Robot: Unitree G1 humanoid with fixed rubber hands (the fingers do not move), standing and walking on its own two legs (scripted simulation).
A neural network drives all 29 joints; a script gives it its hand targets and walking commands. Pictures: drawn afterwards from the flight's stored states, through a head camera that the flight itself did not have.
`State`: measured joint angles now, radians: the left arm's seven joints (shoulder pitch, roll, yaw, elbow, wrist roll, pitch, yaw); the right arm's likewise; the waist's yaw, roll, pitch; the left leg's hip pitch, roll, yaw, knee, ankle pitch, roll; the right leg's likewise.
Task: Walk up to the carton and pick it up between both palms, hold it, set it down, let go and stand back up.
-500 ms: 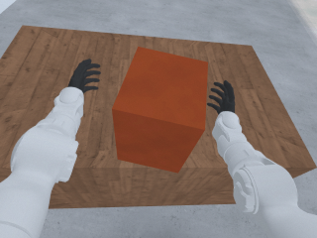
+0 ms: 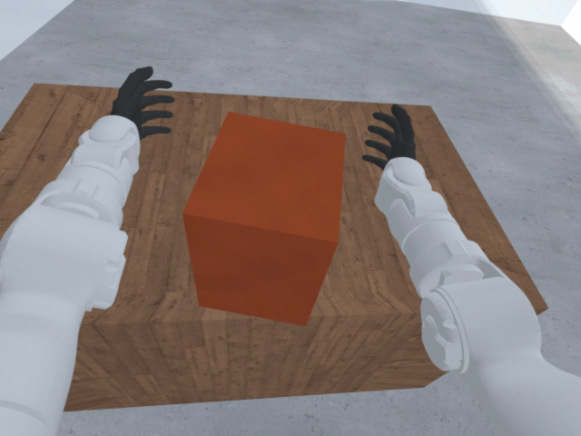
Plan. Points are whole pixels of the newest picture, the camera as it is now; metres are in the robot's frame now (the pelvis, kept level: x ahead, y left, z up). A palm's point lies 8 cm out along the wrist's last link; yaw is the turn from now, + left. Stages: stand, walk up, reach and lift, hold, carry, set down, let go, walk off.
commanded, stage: set down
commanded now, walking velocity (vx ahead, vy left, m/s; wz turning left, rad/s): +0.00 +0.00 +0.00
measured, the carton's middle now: (268, 223) +0.45 -0.04 -0.01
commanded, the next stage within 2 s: none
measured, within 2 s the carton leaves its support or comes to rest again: neither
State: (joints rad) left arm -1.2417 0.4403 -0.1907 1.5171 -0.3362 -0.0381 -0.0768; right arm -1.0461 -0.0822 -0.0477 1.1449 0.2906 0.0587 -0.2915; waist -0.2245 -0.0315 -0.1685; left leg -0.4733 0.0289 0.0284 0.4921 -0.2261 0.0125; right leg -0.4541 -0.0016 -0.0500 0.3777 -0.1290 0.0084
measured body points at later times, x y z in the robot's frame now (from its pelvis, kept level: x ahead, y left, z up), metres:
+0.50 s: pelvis +0.00 +0.01 +0.01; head +0.01 +0.05 +0.45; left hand +0.49 +0.18 +0.17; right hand +0.41 -0.18 +0.16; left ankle +0.00 +0.11 -0.74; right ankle +0.02 -0.13 -0.74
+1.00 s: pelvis -0.01 +0.01 +0.01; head +0.00 +0.04 +0.45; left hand +0.43 +0.21 +0.11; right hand +0.36 -0.17 +0.10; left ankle +0.00 +0.11 -0.74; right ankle +0.02 -0.13 -0.74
